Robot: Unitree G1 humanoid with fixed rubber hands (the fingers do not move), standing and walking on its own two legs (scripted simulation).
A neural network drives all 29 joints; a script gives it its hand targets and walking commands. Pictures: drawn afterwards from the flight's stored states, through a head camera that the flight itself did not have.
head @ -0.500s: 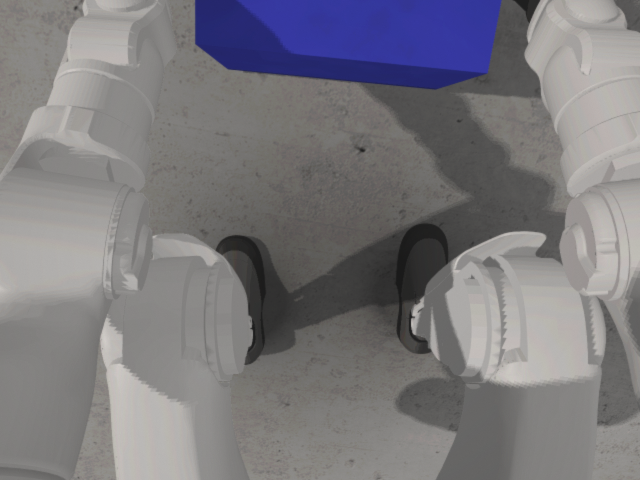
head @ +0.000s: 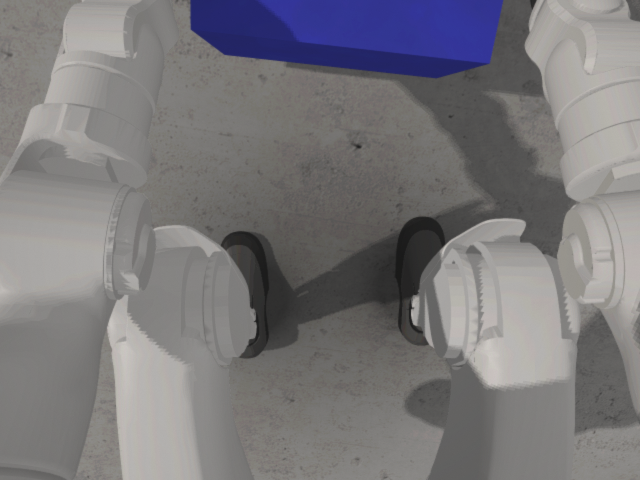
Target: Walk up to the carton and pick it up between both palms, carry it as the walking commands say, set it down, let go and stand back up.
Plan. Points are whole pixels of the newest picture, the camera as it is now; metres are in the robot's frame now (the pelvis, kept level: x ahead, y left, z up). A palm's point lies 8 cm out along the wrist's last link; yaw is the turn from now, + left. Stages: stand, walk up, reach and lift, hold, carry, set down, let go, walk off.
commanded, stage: reach and lift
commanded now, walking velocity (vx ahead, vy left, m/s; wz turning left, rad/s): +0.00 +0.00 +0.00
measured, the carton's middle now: out of the picture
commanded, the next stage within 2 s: none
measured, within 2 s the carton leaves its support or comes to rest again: neither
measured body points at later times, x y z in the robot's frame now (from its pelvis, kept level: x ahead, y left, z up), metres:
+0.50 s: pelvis +0.00 +0.00 +0.03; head +0.36 +0.00 +0.28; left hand +0.57 +0.16 -0.13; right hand +0.55 -0.20 -0.13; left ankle +0.13 +0.14 -0.32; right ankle +0.15 -0.14 -0.32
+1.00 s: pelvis -0.03 -0.01 +0.07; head +0.32 -0.02 +0.34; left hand +0.55 +0.16 -0.04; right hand +0.54 -0.19 -0.05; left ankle +0.13 +0.13 -0.32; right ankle +0.15 -0.14 -0.32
